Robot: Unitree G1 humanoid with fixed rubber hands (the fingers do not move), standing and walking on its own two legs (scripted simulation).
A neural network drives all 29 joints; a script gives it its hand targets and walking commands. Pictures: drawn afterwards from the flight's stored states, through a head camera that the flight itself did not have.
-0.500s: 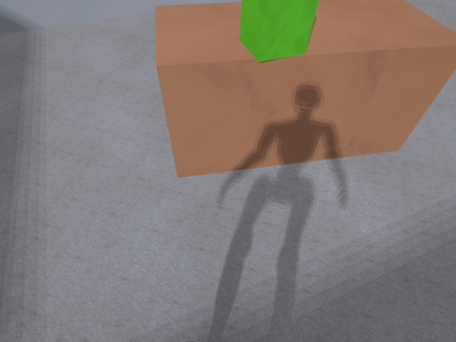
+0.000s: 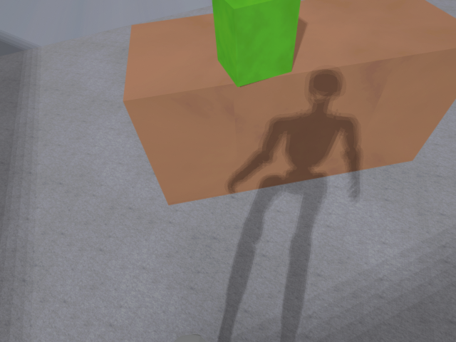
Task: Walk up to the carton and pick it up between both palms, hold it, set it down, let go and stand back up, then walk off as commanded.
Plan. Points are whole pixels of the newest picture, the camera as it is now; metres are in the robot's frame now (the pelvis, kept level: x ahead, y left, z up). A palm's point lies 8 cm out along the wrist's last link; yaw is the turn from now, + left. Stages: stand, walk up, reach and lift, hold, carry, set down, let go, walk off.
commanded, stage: walk up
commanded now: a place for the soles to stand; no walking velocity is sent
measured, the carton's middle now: (253, 31) +1.04 -0.04 +0.03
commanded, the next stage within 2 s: none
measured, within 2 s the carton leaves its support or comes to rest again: neither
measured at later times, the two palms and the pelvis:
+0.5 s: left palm (87, 292) +0.24 +0.33 -0.12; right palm (424, 307) +0.22 -0.32 -0.08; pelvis +0.16 +0.01 -0.01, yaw +2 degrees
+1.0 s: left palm (130, 249) +0.32 +0.24 -0.09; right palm (421, 243) +0.36 -0.39 -0.13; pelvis +0.30 -0.08 +0.00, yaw +3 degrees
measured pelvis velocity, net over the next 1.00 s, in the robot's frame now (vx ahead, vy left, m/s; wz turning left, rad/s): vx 0.30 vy -0.08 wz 0.05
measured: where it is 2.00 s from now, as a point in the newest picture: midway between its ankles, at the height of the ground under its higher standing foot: (267, 292)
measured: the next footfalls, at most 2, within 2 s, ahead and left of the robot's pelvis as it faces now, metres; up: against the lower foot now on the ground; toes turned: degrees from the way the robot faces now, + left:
left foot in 0.28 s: +0.23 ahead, +0.14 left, +0.00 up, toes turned +2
right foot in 0.70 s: +0.34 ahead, -0.15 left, +0.00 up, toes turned -2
